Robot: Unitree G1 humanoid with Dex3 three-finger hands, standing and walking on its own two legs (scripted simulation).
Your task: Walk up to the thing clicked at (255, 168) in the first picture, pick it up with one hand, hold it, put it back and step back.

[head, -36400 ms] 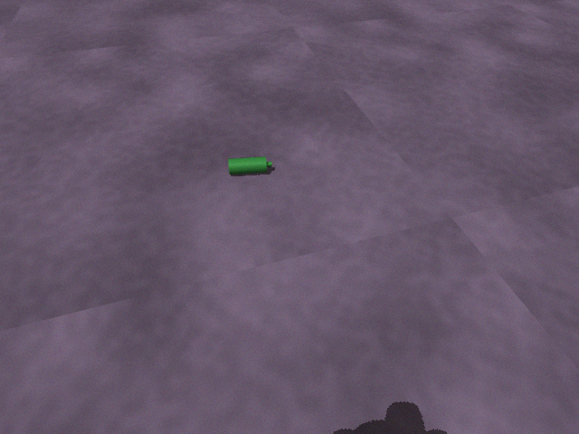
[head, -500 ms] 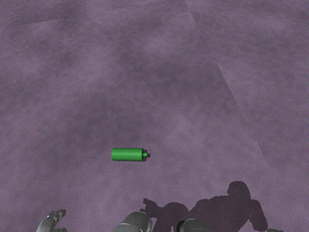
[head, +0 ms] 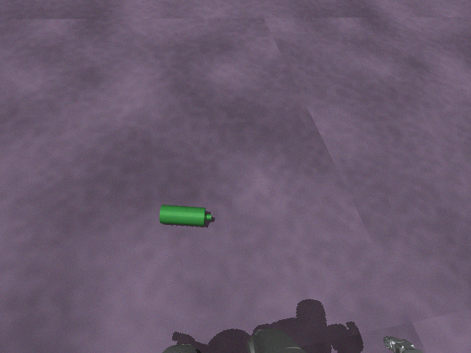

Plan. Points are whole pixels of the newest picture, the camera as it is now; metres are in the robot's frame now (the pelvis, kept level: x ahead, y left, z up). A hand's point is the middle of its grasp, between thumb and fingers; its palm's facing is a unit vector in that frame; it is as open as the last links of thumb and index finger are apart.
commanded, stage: step back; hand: left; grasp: from above
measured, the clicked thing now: (186, 215) +0.71 +0.18 -0.73
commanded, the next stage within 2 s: none
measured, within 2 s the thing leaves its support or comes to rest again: neither
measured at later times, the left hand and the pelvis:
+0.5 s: hand out of the picture -0.05 +0.24 -0.13, palm faces -0.08 -0.89 -0.45, open 7.4 cm; pelvis -0.16 -0.02 +0.00, yaw -4 degrees
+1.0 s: hand out of the picture -0.23 +0.22 -0.16, palm faces -0.09 -0.91 -0.41, open 7.4 cm; pelvis -0.32 -0.04 -0.02, yaw -4 degrees
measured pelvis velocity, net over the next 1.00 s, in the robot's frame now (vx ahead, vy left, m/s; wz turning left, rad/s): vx -0.32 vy -0.04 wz -0.07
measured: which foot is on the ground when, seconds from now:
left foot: down 0.00-0.28, up 0.30-0.58, down 0.60-0.96, up 0.98-1.00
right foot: up 0.00-0.20, down 0.22-0.64, up 0.66-0.92, down 0.94-1.00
